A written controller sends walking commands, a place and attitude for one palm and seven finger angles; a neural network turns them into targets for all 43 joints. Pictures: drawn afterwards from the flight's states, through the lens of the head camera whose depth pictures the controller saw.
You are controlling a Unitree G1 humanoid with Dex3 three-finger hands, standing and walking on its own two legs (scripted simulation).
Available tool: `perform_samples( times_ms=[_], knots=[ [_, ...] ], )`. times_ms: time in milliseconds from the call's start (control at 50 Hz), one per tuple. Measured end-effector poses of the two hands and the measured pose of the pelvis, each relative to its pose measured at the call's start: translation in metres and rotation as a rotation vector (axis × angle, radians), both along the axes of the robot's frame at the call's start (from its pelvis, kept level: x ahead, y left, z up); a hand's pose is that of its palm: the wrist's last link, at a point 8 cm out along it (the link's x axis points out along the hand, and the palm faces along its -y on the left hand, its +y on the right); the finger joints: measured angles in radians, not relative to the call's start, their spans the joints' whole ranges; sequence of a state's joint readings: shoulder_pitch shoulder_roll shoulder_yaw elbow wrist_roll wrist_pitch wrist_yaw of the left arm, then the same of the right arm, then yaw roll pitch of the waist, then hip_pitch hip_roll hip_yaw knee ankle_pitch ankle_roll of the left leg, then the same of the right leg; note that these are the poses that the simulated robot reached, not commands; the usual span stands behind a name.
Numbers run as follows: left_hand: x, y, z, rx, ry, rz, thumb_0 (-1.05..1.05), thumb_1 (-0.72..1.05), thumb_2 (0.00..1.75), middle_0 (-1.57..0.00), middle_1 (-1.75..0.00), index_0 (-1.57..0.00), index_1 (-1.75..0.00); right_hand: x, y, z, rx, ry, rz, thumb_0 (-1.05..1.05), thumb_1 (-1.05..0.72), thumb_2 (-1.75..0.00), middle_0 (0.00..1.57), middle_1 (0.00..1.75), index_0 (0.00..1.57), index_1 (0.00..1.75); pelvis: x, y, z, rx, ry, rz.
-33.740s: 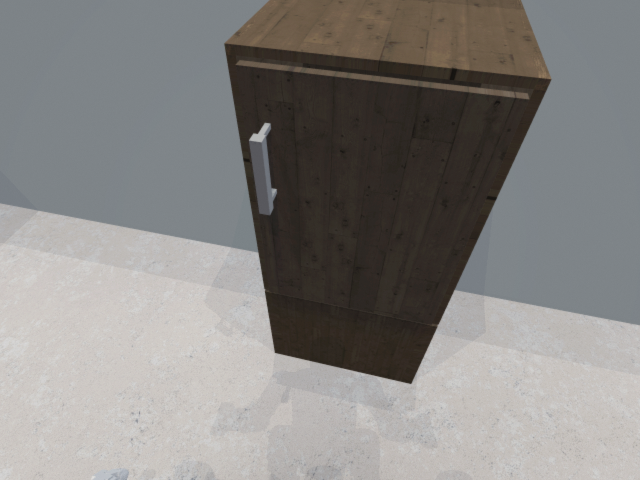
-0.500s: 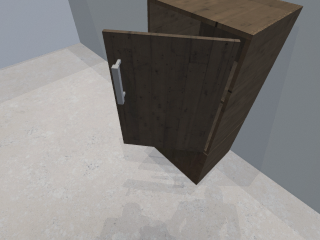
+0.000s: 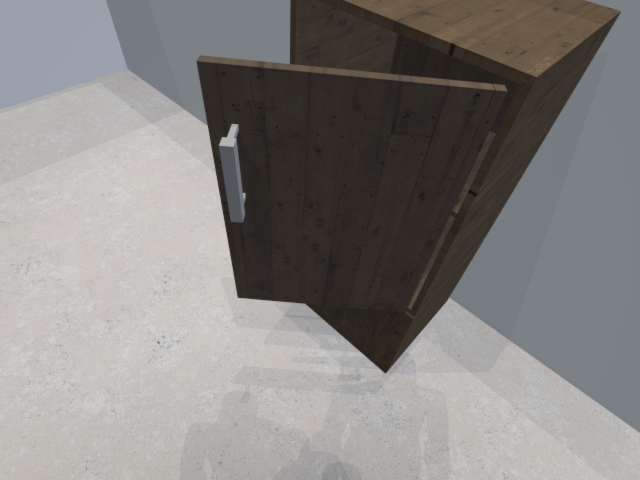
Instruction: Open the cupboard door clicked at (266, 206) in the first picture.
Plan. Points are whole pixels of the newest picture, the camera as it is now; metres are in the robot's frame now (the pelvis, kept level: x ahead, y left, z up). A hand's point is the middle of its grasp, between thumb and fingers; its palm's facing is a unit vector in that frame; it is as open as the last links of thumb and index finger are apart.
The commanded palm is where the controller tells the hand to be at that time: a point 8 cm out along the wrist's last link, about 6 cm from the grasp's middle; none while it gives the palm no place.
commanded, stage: come to a stop and stand still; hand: left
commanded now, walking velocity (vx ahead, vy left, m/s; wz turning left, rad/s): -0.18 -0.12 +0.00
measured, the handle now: (235, 175) +0.54 +0.16 +0.06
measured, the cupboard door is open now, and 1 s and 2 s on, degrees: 40 40 40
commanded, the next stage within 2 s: look again from close up in 0.96 s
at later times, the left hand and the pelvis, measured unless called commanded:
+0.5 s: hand out of the picture +0.07 +0.15 -0.17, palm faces -0.01 -0.98 -0.21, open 7.4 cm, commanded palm none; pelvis -0.01 -0.03 -0.01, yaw +0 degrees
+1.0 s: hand out of the picture +0.03 +0.20 -0.14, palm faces +0.04 -0.93 -0.36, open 7.4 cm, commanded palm none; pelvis -0.04 -0.06 +0.00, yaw +3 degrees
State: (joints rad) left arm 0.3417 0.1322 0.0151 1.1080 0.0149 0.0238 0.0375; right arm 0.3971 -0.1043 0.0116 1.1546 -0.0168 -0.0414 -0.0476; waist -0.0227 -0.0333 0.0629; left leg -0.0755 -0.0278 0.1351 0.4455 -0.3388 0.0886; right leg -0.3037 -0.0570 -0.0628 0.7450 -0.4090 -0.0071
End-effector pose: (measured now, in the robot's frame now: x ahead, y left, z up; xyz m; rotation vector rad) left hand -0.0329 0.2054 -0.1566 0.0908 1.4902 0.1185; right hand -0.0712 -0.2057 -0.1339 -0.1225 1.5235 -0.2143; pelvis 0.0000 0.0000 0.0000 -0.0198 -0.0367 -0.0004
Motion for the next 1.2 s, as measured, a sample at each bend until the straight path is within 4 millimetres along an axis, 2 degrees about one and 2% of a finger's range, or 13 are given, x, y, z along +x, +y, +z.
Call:
perform_samples(
  times_ms=[120,200,280,400,500,620,700,780,880,1060,1200],
  knots=[
    [0.052,0.016,0.004,0.054,-0.092,-0.009,0.03,0.94,0.90,-0.20,-0.30,-0.20,-0.30,-0.006,0.018,-0.003,0.039,0.070,-0.043,0.00,-0.91,-0.90,0.20,0.30,0.20,0.30,0.009,-0.002,0.000,0.002,-0.005,0.013],
    [0.078,0.022,0.005,0.099,-0.153,-0.018,0.02,0.94,0.90,-0.20,-0.30,-0.19,-0.29,0.007,0.012,-0.014,0.046,0.055,-0.058,0.00,-0.91,-0.90,0.20,0.30,0.21,0.30,0.013,-0.008,-0.007,0.017,-0.002,0.004],
    [0.093,0.018,0.007,0.114,-0.193,-0.044,0.01,0.93,0.90,-0.20,-0.30,-0.19,-0.29,0.031,-0.003,-0.023,0.037,-0.010,-0.067,0.00,-0.91,-0.90,0.20,0.30,0.21,0.30,0.009,-0.012,-0.010,0.011,0.011,-0.001],
    [0.097,0.001,0.008,0.077,-0.235,-0.080,0.01,0.92,0.90,-0.20,-0.30,-0.19,-0.29,0.068,-0.026,-0.019,0.010,-0.148,-0.006,0.00,-0.91,-0.90,0.20,0.30,0.20,0.30,0.000,-0.016,-0.008,0.025,0.009,0.004],
    [0.099,-0.004,0.015,0.079,-0.313,-0.085,0.01,0.91,0.90,-0.20,-0.30,-0.20,-0.30,0.103,-0.063,-0.007,-0.062,-0.314,0.059,0.00,-0.91,-0.90,0.20,0.30,0.21,0.30,-0.007,-0.026,-0.010,0.042,-0.003,0.001],
    [0.091,0.005,0.031,0.142,-0.372,-0.084,0.01,0.91,0.90,-0.20,-0.30,-0.20,-0.30,0.136,-0.115,0.008,-0.131,-0.429,0.122,0.00,-0.91,-0.90,0.20,0.30,0.21,0.30,-0.018,-0.040,-0.009,0.033,-0.019,0.015],
    [0.082,0.018,0.042,0.193,-0.379,-0.081,0.01,0.91,0.90,-0.20,-0.30,-0.20,-0.30,0.145,-0.138,0.020,-0.157,-0.456,0.160,0.00,-0.91,-0.90,0.20,0.30,0.20,0.30,-0.026,-0.048,-0.006,0.030,-0.016,0.032],
    [0.073,0.030,0.050,0.232,-0.371,-0.074,0.01,0.91,0.90,-0.20,-0.30,-0.20,-0.30,0.138,-0.149,0.025,-0.161,-0.433,0.190,0.00,-0.91,-0.90,0.20,0.30,0.20,0.30,-0.032,-0.054,-0.003,0.031,-0.013,0.042],
    [0.064,0.038,0.055,0.253,-0.350,-0.070,0.01,0.91,0.90,-0.20,-0.30,-0.20,-0.30,0.114,-0.150,0.020,-0.140,-0.357,0.202,0.00,-0.91,-0.90,0.20,0.30,0.20,0.30,-0.037,-0.056,0.001,0.032,-0.010,0.049],
    [0.048,0.032,0.047,0.226,-0.285,-0.062,0.01,0.91,0.90,-0.20,-0.30,-0.20,-0.30,0.062,-0.132,0.005,-0.082,-0.202,0.167,0.01,-0.91,-0.90,0.20,0.30,0.20,0.30,-0.038,-0.053,0.003,0.031,-0.004,0.052],
    [0.040,0.023,0.033,0.172,-0.229,-0.060,0.01,0.91,0.90,-0.20,-0.30,-0.20,-0.30,0.038,-0.114,0.004,-0.068,-0.128,0.127,0.01,-0.91,-0.90,0.20,0.30,0.21,0.30,-0.034,-0.046,0.004,0.025,0.006,0.045]
  ],
)
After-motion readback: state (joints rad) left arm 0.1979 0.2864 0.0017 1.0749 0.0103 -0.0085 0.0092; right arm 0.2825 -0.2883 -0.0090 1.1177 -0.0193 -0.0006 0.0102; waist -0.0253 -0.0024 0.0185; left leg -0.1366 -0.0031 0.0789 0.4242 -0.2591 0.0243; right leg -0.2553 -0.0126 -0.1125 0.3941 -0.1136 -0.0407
